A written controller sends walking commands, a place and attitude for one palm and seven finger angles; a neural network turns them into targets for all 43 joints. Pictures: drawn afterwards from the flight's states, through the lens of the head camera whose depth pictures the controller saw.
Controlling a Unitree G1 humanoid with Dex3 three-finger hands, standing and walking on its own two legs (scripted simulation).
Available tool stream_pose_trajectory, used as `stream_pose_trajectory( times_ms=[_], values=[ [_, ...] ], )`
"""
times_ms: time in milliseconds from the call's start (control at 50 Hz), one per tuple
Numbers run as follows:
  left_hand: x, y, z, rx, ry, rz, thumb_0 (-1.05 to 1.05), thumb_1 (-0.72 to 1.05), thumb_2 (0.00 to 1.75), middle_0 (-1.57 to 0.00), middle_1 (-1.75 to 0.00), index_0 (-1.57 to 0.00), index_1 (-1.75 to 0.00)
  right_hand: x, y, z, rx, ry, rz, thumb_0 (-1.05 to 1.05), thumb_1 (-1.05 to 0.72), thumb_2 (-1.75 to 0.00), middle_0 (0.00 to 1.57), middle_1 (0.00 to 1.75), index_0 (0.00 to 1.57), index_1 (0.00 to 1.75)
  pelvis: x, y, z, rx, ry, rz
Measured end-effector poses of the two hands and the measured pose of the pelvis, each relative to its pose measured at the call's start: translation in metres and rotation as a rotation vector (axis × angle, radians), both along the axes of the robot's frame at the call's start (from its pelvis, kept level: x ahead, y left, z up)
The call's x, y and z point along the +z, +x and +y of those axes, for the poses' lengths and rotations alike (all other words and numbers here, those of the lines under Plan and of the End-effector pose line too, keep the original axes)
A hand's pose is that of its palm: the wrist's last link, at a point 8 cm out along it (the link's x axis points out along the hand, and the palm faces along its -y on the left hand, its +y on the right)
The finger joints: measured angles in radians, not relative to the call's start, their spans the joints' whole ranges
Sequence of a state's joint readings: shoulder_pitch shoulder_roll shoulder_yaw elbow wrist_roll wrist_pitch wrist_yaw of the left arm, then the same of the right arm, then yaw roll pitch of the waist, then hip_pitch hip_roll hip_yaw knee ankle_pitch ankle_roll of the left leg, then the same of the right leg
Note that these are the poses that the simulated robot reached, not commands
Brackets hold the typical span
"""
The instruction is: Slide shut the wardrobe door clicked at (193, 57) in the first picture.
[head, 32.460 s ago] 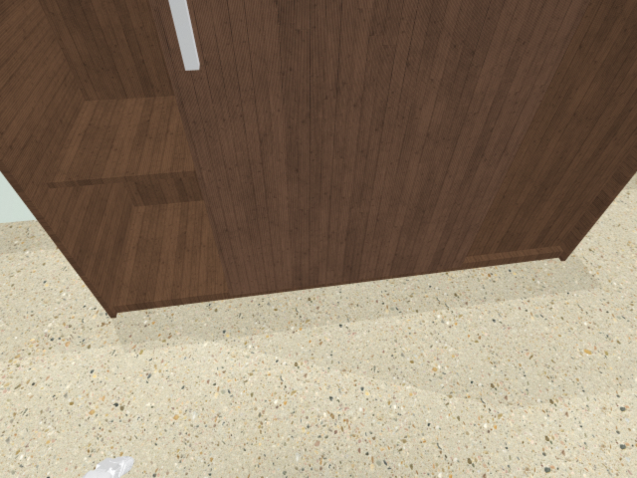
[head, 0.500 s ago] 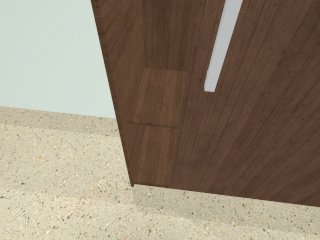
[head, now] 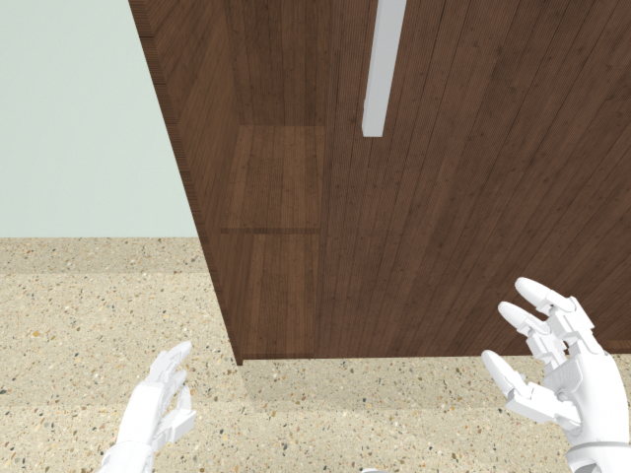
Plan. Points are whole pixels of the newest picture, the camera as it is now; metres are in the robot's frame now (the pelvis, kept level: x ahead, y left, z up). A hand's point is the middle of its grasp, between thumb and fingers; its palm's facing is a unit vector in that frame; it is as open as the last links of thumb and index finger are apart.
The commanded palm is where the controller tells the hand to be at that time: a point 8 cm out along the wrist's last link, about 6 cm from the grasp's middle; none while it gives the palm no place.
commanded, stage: raise the hand with hooked fingers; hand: right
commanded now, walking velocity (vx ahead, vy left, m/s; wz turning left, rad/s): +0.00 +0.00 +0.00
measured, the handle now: (381, 41) +0.54 -0.07 +0.29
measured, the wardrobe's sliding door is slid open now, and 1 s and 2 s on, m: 0.23 0.23 0.23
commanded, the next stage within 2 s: move the hooked fingers beside the handle in 1.50 s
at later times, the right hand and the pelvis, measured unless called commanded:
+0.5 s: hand (596, 276) +0.26 -0.25 +0.20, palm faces +0.04 +0.99 -0.10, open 12.6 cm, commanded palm +0.23 -0.30 +0.21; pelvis +0.01 -0.02 +0.03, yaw +2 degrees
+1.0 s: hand out of the picture +0.29 -0.29 +0.31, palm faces +0.07 +0.99 -0.15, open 14.0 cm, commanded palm +0.26 -0.34 +0.32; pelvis +0.01 -0.02 +0.04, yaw +1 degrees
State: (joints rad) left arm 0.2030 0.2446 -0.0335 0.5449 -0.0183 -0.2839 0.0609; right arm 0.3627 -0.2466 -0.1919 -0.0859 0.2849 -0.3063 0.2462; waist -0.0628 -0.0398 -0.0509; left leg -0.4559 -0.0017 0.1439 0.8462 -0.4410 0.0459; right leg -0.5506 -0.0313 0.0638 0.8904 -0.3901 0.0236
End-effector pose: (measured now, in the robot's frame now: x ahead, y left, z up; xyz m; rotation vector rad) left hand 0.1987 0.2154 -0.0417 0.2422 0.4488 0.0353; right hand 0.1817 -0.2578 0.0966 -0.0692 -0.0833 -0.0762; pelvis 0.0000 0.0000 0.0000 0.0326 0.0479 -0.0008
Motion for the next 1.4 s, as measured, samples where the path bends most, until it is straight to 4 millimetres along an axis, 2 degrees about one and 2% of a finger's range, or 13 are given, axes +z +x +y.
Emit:
stream_pose_trajectory(
  times_ms=[80,160,300,380,460,580,700,840,1040,1100,1220,1300,1400],
  values=[
    [-0.013,-0.023,-0.01,0.009,-0.04,0.073,0.01,0.9,0.9,-0.2,-0.3,-0.21,-0.3,0.023,0.026,0.002,0.104,-0.012,-0.016,0.01,-0.31,-0.64,0.24,0.68,0.24,0.68,0.008,-0.001,-0.001,0.005,-0.001,-0.013],
    [-0.014,-0.045,-0.008,0.061,-0.064,0.107,0.01,0.9,0.9,-0.2,-0.3,-0.21,-0.3,0.036,0.046,-0.004,0.124,-0.004,0.035,0.01,-0.21,-0.6,0.25,0.74,0.25,0.74,0.017,0.002,-0.003,0.026,-0.01,-0.02],
    [-0.005,-0.061,0.01,0.117,-0.029,0.099,0.01,0.9,0.9,-0.2,-0.3,-0.21,-0.3,0.068,0.049,-0.021,0.073,-0.014,-0.022,0.01,-0.05,-0.53,0.26,0.84,0.26,0.85,0.025,0.007,-0.011,0.044,-0.016,-0.041],
    [0.004,-0.054,0.016,0.122,0.005,0.077,0.01,0.9,0.9,-0.2,-0.3,-0.21,-0.3,0.081,0.049,-0.03,0.065,-0.02,-0.043,0.0,0.04,-0.49,0.27,0.9,0.27,0.91,0.029,0.007,-0.015,0.04,-0.015,-0.058],
    [0.015,-0.038,0.013,0.111,0.016,0.032,0.01,0.9,0.9,-0.2,-0.3,-0.2,-0.3,0.095,0.052,-0.042,0.05,-0.03,-0.055,0.0,0.14,-0.45,0.28,0.96,0.28,0.97,0.032,0.006,-0.018,0.034,-0.014,-0.077],
    [0.03,-0.01,-0.007,0.061,-0.013,-0.04,0.01,0.9,0.9,-0.2,-0.3,-0.2,-0.3,0.126,0.058,-0.054,0.041,-0.047,-0.102,0.0,0.28,-0.39,0.29,1.05,0.29,1.06,0.036,0.007,-0.02,0.027,-0.014,-0.1],
    [0.035,0.009,-0.03,0.007,-0.059,-0.051,0.01,0.9,0.9,-0.2,-0.3,-0.2,-0.3,0.154,0.065,-0.066,0.032,-0.059,-0.103,-0.01,0.41,-0.34,0.3,1.13,0.3,1.14,0.039,0.008,-0.021,0.022,-0.016,-0.112],
    [0.031,0.016,-0.04,-0.023,-0.082,-0.007,0.01,0.9,0.9,-0.2,-0.3,-0.21,-0.3,0.183,0.075,-0.077,0.016,-0.073,-0.098,-0.01,0.48,-0.31,0.3,1.18,0.3,1.18,0.041,0.01,-0.02,0.016,-0.018,-0.117],
    [0.023,0.011,-0.024,0.004,-0.064,0.057,0.01,0.9,0.9,-0.2,-0.3,-0.21,-0.3,0.227,0.088,-0.089,0.015,-0.093,-0.115,-0.01,0.5,-0.3,0.31,1.19,0.31,1.2,0.043,0.012,-0.018,0.013,-0.022,-0.117],
    [0.022,0.009,-0.016,0.021,-0.063,0.068,0.01,0.9,0.9,-0.2,-0.3,-0.21,-0.3,0.231,0.094,-0.091,0.017,-0.086,-0.097,-0.01,0.5,-0.3,0.3,1.2,0.3,1.2,0.043,0.012,-0.018,0.017,-0.023,-0.11],
    [0.023,0.006,-0.004,0.054,-0.059,0.073,0.01,0.9,0.9,-0.2,-0.3,-0.2,-0.3,0.217,0.099,-0.08,0.053,-0.08,-0.054,-0.01,0.5,-0.3,0.3,1.2,0.3,1.2,0.042,0.014,-0.017,0.027,-0.024,-0.105],
    [0.024,0.006,-0.001,0.063,-0.052,0.066,0.01,0.9,0.9,-0.2,-0.3,-0.2,-0.3,0.214,0.098,-0.071,0.059,-0.076,-0.085,-0.01,0.5,-0.3,0.3,1.2,0.3,1.2,0.042,0.015,-0.015,0.03,-0.025,-0.109],
    [0.024,0.01,-0.002,0.059,-0.057,0.063,0.01,0.9,0.9,-0.2,-0.3,-0.2,-0.3,0.218,0.098,-0.073,0.019,-0.078,-0.094,-0.01,0.5,-0.3,0.31,1.2,0.31,1.2,0.042,0.017,-0.012,0.028,-0.026,-0.112]
  ],
)
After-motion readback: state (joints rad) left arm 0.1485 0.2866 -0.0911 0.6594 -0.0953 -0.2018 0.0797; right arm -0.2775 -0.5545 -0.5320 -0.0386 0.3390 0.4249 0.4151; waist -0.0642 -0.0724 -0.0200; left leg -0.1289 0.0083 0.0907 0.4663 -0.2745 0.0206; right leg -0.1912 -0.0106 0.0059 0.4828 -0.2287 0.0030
